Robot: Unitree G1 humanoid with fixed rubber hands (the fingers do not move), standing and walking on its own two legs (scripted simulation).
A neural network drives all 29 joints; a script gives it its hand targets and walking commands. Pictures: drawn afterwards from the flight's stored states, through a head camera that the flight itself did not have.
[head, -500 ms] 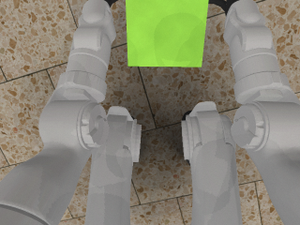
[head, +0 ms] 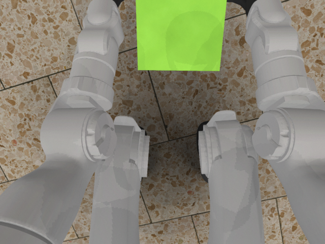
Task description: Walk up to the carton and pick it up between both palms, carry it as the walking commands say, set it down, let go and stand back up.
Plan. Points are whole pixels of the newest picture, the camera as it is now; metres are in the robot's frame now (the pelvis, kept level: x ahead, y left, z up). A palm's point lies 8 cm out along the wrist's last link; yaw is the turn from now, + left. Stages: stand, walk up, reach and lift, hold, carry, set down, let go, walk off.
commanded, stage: set down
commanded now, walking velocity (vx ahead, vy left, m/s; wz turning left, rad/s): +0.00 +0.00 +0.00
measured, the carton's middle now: (179, 4) +0.55 -0.04 -0.27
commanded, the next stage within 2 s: none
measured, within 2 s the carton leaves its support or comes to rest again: rests again in 0.38 s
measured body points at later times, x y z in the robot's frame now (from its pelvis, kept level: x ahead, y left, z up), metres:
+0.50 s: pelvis +0.00 +0.00 +0.00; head +0.37 -0.03 +0.25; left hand +0.54 +0.09 -0.19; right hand +0.53 -0.18 -0.20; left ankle +0.09 +0.12 -0.33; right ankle +0.10 -0.13 -0.33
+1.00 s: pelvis -0.02 -0.01 +0.00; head +0.35 -0.03 +0.25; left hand +0.55 +0.12 -0.17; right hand +0.53 -0.21 -0.17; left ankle +0.09 +0.12 -0.33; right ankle +0.10 -0.13 -0.33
